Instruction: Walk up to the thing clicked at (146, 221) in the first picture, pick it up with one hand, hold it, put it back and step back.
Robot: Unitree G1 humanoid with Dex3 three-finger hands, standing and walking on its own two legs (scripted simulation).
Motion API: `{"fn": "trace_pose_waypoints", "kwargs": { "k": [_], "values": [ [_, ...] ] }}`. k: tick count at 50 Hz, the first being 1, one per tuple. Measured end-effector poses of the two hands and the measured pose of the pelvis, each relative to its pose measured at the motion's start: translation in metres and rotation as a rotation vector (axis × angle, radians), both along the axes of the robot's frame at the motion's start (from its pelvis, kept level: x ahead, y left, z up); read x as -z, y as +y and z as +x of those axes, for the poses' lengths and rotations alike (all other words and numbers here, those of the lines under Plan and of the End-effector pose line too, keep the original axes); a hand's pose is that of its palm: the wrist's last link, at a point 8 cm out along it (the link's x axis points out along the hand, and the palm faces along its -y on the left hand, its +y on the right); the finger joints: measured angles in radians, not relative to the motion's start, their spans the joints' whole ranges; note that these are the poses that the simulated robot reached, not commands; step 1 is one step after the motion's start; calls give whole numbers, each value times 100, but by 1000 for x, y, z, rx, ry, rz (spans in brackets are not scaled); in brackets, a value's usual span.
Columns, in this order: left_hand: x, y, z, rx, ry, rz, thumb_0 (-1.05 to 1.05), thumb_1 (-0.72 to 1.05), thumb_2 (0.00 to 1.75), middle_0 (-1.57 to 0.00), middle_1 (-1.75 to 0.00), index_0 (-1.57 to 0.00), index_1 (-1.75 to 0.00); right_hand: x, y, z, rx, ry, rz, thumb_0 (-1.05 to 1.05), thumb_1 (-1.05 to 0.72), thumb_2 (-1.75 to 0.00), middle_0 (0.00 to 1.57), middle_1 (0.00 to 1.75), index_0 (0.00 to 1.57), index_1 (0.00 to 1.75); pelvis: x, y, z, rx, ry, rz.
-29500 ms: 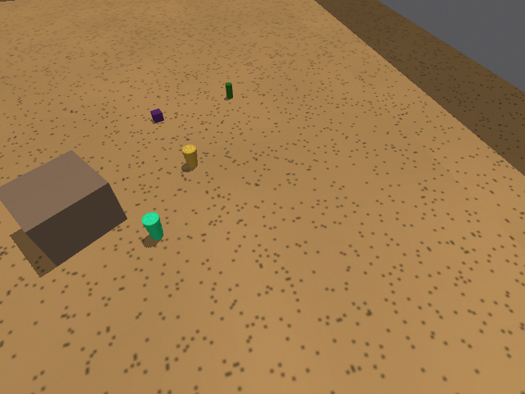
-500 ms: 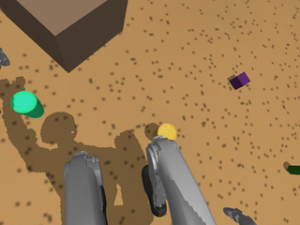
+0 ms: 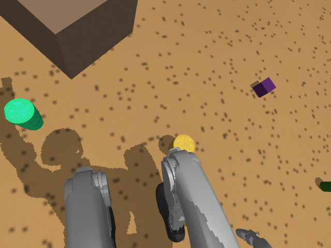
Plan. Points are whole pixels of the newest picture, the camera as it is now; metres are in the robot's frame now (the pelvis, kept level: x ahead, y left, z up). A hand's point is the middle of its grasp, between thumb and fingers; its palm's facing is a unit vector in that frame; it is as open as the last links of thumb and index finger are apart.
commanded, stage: withdraw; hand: left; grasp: from above
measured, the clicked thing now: (27, 117) +0.51 +0.31 -0.33
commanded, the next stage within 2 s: approach in 1.84 s
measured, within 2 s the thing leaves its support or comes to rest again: neither
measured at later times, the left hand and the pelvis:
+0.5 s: hand out of the picture +0.49 +0.31 -0.13, palm faces -0.37 -0.05 -0.93, open 13.7 cm; pelvis +0.00 +0.00 +0.00, yaw +1 degrees
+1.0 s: hand out of the picture +0.49 +0.35 -0.10, palm faces -0.55 -0.11 -0.83, open 13.9 cm; pelvis +0.00 +0.00 +0.01, yaw +1 degrees
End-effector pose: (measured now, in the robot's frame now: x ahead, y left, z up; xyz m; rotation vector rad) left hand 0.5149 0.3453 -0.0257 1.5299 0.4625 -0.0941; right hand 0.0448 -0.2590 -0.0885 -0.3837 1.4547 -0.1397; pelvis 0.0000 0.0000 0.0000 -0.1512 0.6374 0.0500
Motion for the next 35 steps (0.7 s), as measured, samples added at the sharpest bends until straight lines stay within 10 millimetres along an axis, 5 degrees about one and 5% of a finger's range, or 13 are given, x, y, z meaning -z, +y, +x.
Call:
{"fn": "trace_pose_waypoints", "kwargs": {
  "k": [9,17,24,30,35],
  "values": [
    [-21,4,4,-14,135,1,0,-50,96,-13,-95,-13,-95,-33,0,-9,34,43,-8,0,-93,-91,21,30,21,29,-29,7,7,-2,14,-10],
    [22,-2,-27,79,251,-104,0,-44,91,-17,-91,-17,-91,-38,-12,-8,-41,102,-47,0,-92,-91,21,30,21,30,-27,2,4,-7,6,-3],
    [50,-25,-26,206,52,-77,0,-44,91,-17,-92,-18,-91,-13,-22,8,-72,77,-76,0,-92,-91,21,30,21,29,0,0,1,-13,-12,-6],
    [35,-35,-11,89,-89,-26,0,-47,94,-15,-93,-15,-93,-1,-14,24,-33,-26,-45,0,-92,-91,21,30,21,29,1,-2,-2,-7,-5,9],
    [11,-27,-7,-19,1,39,0,-47,94,-15,-93,-15,-92,-1,-6,21,11,-66,12,0,-93,-91,21,30,21,29,-10,-2,-1,0,13,14]
  ]
}}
